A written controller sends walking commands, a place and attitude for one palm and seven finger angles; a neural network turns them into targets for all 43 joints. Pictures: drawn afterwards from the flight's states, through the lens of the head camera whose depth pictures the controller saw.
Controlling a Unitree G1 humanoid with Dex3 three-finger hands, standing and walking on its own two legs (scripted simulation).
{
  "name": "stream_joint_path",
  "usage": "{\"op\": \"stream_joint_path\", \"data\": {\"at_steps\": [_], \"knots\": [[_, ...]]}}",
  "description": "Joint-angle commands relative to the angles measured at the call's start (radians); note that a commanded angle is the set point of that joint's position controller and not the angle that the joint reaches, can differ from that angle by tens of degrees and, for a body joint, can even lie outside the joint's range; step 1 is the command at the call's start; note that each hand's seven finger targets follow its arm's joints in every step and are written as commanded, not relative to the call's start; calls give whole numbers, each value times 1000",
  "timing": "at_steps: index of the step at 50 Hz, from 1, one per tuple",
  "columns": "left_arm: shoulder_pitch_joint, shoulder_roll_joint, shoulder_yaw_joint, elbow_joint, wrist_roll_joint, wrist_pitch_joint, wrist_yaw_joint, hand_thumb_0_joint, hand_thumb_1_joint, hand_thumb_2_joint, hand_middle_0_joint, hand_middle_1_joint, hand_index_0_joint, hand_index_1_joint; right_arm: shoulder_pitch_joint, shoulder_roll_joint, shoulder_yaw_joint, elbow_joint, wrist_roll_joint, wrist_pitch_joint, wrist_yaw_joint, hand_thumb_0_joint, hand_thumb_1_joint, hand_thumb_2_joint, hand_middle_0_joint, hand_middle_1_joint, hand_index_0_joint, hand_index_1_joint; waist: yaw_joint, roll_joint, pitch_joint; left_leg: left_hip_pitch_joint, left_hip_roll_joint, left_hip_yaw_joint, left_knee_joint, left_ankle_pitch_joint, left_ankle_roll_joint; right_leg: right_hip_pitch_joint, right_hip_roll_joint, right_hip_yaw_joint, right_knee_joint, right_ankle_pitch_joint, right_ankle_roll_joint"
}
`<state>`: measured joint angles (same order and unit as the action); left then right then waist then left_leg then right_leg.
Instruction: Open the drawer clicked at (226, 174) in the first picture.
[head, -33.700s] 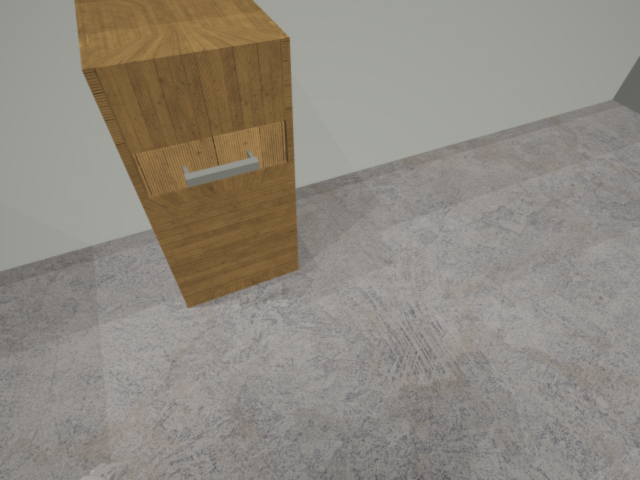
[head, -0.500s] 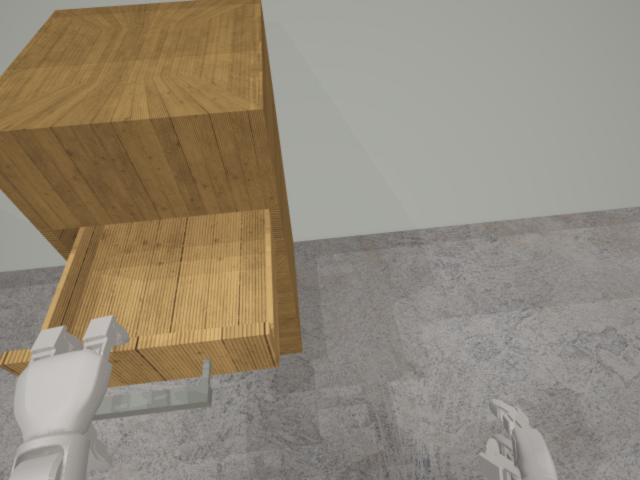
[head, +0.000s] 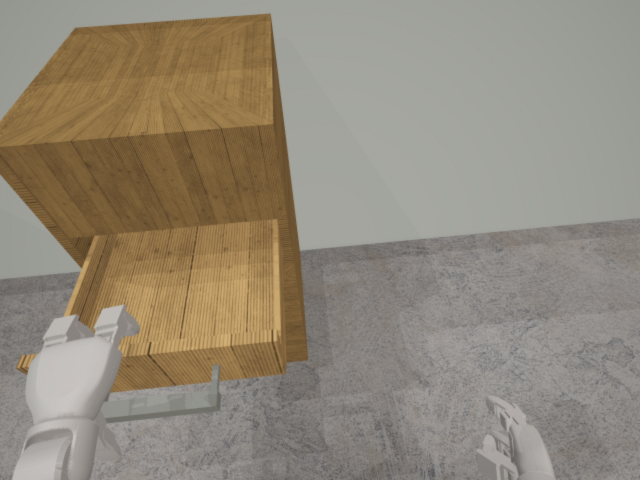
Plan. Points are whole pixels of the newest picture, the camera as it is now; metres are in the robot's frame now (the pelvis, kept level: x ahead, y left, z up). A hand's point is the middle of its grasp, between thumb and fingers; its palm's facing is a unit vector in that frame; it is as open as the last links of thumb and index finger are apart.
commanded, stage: draw the hand back to the body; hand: left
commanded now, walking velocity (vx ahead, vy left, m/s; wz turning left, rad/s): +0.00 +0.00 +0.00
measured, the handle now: (159, 392) +0.25 +0.30 -0.14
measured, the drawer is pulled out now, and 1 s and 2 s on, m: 0.25 0.25 0.25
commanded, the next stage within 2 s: step back with the hand held close in 1.64 s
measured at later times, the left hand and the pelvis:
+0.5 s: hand (85, 378) +0.20 +0.29 +0.06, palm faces +0.03 -0.04 -1.00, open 13.8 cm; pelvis +0.01 +0.00 +0.01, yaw +1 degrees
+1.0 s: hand (90, 338) +0.21 +0.24 +0.15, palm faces +0.39 -0.83 -0.40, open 12.4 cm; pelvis +0.02 -0.01 +0.03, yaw +1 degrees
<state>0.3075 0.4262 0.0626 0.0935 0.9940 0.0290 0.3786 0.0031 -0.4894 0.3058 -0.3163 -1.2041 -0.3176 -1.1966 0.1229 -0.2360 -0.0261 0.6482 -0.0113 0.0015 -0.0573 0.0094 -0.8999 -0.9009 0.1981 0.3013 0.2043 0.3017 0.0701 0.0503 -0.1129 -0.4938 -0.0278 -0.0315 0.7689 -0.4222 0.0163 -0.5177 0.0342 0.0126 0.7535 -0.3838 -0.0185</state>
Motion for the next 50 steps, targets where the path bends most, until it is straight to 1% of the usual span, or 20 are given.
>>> {"op": "stream_joint_path", "data": {"at_steps": [1, 6, 9, 12, 15, 16, 23, 26, 28, 32, 33, 34, 35, 36, 37, 38, 41, 44, 48, 50], "knots": [[-84, 210, 138, -162, 4, -1, 34, 0, -500, 300, -300, -1200, -300, -1200, -114, -116, -37, -150, 3, -42, -8, 0, -900, -900, 200, 300, 200, 300, 7, -8, -156, 81, -6, 14, -107, 329, 5, 115, 7, -13, -98, 277, -20], [-61, 229, 156, -294, 1, -25, 53, 0, -500, 300, -300, -1200, -300, -1200, -119, -106, -39, -161, -3, -53, -9, 0, -900, -900, 200, 300, 200, 300, 16, 47, -233, 143, -1, 14, -101, 406, 5, 146, 3, -12, -95, 320, -21], [-47, 209, 140, -310, -6, -20, 53, 0, -500, 300, -300, -1200, -300, -1200, -124, -106, -38, -151, 0, -55, -2, 0, -900, -900, 200, 300, 200, 300, 2, 41, -185, 144, 4, 9, -108, 423, 1, 127, 6, -18, -104, 323, -20], [17, 217, 162, -280, -24, 19, 38, 0, -500, 300, -300, -1200, -300, -1200, -137, -108, -34, -153, 7, -46, -1, 0, -900, -900, 200, 300, 200, 300, 15, -14, -152, 124, 2, 10, -130, 388, 2, 159, 5, -17, -120, 321, -16], [-29, 211, 142, -287, -38, 52, 8, 0, -500, 300, -300, -1200, -300, -1200, -151, -114, -29, -159, 14, -39, -3, 0, -900, -900, 200, 300, 200, 300, 7, -30, -119, 120, -1, 14, -156, 347, 4, 174, 1, -16, -146, 293, -13], [-24, 222, 148, -301, -43, 56, -3, 0, -500, 300, -300, -1200, -300, -1200, -157, -112, -27, -161, 15, -40, -4, 0, -900, -900, 200, 300, 200, 300, 16, -22, -137, 134, -3, 17, -161, 340, 8, 189, -3, -13, -149, 291, -11], [-59, 220, 102, -388, -42, 37, -74, 0, -500, 300, -300, -1200, -300, -1200, -162, -105, -13, -169, 7, -44, -12, 0, -900, -900, 200, 300, 200, 300, 13, 23, -107, 195, -5, 12, -189, 367, 15, 199, -1, -18, -191, 277, -11], [-2, 258, 148, -422, -40, 25, -84, 0, -500, 300, -300, -1200, -300, -1200, -163, -102, -10, -172, 3, -44, -7, 0, -900, -900, 200, 300, 200, 300, 36, 29, -118, 208, -6, 13, -201, 401, 12, 243, -2, -12, -200, 311, -14], [32, 273, 176, -426, -42, 28, -88, 0, -500, 300, -300, -1200, -300, -1200, -165, -101, -8, -172, 4, -38, -5, 0, -900, -900, 200, 300, 200, 300, 43, 0, -109, 202, -9, 14, -208, 415, 11, 264, 0, -10, -205, 341, -13], [76, 267, 196, -467, -67, 38, -95, 0, -500, 300, -300, -1200, -300, -1200, -176, -98, -10, -176, 10, -31, 2, 0, -900, -900, 200, 300, 200, 300, 53, 19, -105, 218, -10, 20, -223, 443, 7, 300, -2, -7, -217, 386, -13], [63, -38, 176, -474, -815, -3, -156, 0, -465, 315, -298, -1178, -298, -1178, -49, -52, 0, -245, 33, -78, -14, 0, -900, -900, 200, 300, 200, 300, -54, -69, 13, 345, 39, 30, -240, 416, 27, 336, 5, -58, -270, 387, -1], [57, 76, 224, -513, -872, -39, -182, 0, -430, 330, -295, -1155, -295, -1155, -68, -78, 9, -235, 33, -119, -22, 0, -900, -900, 200, 300, 200, 300, -34, -92, -41, 360, 42, 28, -250, 410, 29, 364, -2, -45, -270, 364, 10], [57, 80, 234, -509, -882, -56, -193, 0, -395, 345, -292, -1133, -292, -1133, -78, -71, 19, -223, 30, -139, -29, 0, -900, -900, 200, 300, 200, 300, -29, -63, -18, 361, 38, 27, -259, 420, 26, 362, 0, -47, -278, 352, 8], [63, 103, 279, -550, -942, -83, -200, 0, -360, 360, -290, -1110, -290, -1110, -65, -73, 20, -223, 23, -141, -48, 0, -900, -900, 200, 300, 200, 300, -20, -76, -49, 373, 33, 27, -279, 437, 24, 397, -9, -50, -293, 377, 13], [27, 114, 289, -590, -969, -100, -207, 0, -325, 375, -287, -1087, -287, -1087, -75, -77, 27, -223, 21, -149, -56, 0, -900, -900, 200, 300, 200, 300, -22, -59, -35, 372, 29, 28, -293, 448, 19, 399, -15, -50, -305, 397, 15], [12, 112, 300, -603, -980, -115, -208, 0, -290, 390, -285, -1065, -285, -1065, -67, -72, 30, -220, 17, -163, -61, 0, -900, -900, 200, 300, 200, 300, -20, -30, -44, 381, 25, 29, -306, 449, 13, 411, -20, -50, -315, 395, 16], [12, 77, 276, -622, -1008, -139, -221, 0, -185, 435, -277, -997, -277, -997, -59, -69, 39, -203, 12, -192, -63, 0, -900, -900, 200, 300, 200, 300, -26, 66, 46, 369, 20, 27, -344, 430, 1, 394, -25, -52, -357, 370, 11], [64, 78, 295, -640, -1021, -155, -231, 0, -80, 480, -270, -930, -270, -930, -51, -66, 37, -187, 6, -208, -56, 0, -900, -900, 200, 300, 200, 300, -18, 73, 49, 374, 22, 23, -365, 473, -5, 427, -26, -53, -373, 408, 8], [136, 74, 320, -652, -1032, -172, -248, 0, 60, 540, -260, -840, -260, -840, -59, -65, 27, -175, 3, -211, -41, 0, -900, -900, 200, 300, 200, 300, -9, 7, 35, 371, 30, 22, -387, 508, -8, 466, -20, -57, -386, 436, 10], [149, 64, 314, -658, -1033, -180, -255, 0, 130, 570, -255, -795, -255, -795, -61, -64, 24, -170, 3, -211, -36, 0, -900, -900, 200, 300, 200, 300, -11, 25, 39, 372, 28, 26, -394, 511, -10, 473, -20, -55, -396, 440, 8]]}}
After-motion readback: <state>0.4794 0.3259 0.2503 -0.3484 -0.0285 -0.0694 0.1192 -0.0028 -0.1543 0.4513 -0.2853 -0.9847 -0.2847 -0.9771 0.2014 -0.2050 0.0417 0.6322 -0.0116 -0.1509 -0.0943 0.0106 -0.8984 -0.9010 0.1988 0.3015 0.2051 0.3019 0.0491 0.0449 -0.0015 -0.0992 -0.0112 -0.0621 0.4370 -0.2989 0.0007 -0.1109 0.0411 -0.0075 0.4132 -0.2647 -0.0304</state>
